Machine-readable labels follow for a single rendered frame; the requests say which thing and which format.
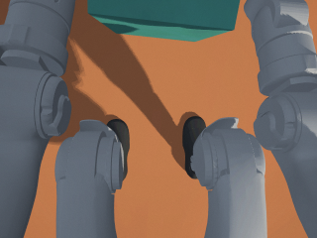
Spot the left robot forearm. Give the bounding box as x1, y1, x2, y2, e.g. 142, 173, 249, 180
0, 0, 76, 77

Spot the robot left thigh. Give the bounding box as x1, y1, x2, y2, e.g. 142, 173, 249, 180
55, 131, 124, 238

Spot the carton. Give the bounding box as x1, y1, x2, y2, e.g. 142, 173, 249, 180
87, 0, 241, 42

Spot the right robot forearm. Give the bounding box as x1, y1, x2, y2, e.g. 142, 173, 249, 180
244, 0, 317, 97

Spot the left robot upper arm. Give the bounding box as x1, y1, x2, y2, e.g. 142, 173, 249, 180
0, 65, 72, 238

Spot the right robot upper arm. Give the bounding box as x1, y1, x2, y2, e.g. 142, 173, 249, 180
253, 92, 317, 238

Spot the left robot shin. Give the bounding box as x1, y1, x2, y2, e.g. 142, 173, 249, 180
54, 119, 120, 183

